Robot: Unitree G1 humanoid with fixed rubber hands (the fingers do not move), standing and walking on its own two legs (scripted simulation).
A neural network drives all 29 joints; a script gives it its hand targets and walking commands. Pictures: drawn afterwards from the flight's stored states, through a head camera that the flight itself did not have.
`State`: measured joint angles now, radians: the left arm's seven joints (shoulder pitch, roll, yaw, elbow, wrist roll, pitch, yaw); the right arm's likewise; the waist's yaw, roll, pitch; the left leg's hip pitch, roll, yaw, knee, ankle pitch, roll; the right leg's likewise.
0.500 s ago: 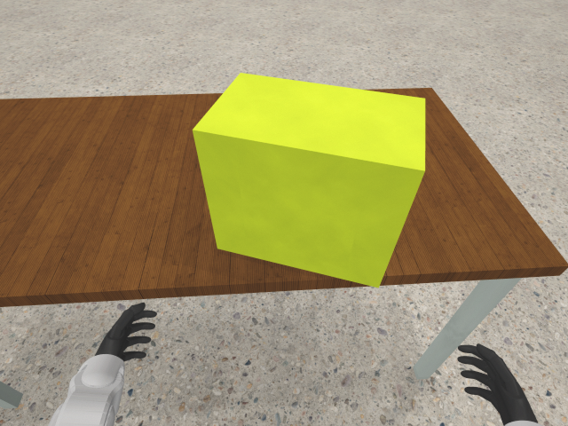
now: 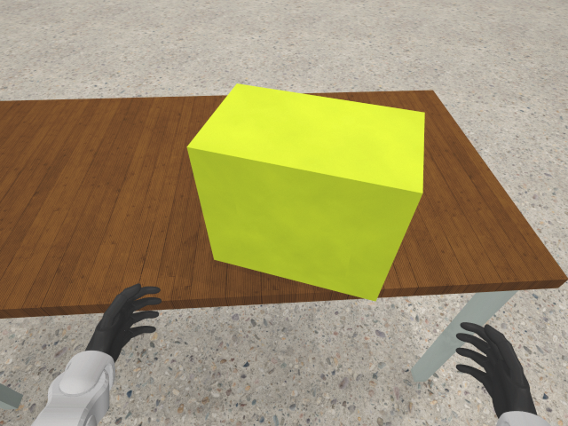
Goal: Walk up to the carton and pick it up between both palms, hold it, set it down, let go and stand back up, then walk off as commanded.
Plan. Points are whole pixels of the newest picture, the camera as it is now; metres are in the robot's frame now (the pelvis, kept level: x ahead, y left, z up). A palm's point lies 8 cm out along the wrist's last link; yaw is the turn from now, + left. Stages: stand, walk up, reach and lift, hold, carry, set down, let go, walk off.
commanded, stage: reach and lift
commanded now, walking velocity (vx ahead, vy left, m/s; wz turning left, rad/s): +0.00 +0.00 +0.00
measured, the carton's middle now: (307, 194) +0.47 +0.00 +0.06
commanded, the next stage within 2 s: none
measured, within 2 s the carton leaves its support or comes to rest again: neither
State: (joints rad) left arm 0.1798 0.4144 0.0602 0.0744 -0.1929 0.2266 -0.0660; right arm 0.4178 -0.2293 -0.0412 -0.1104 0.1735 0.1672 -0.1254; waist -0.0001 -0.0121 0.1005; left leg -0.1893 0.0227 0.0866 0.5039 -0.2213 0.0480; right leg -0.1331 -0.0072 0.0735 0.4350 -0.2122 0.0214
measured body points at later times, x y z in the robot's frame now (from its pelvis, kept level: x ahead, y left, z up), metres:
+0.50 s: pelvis +0.02 +0.00 +0.00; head +0.03 +0.00 +0.45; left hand +0.26 +0.25 +0.07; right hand +0.22 -0.22 +0.07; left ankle +0.04 +0.09 -0.74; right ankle +0.03 -0.16 -0.74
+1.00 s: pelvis +0.03 +0.00 +0.00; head +0.05 +0.00 +0.45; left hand +0.32 +0.24 +0.11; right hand +0.29 -0.20 +0.10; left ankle +0.04 +0.09 -0.74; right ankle +0.03 -0.16 -0.74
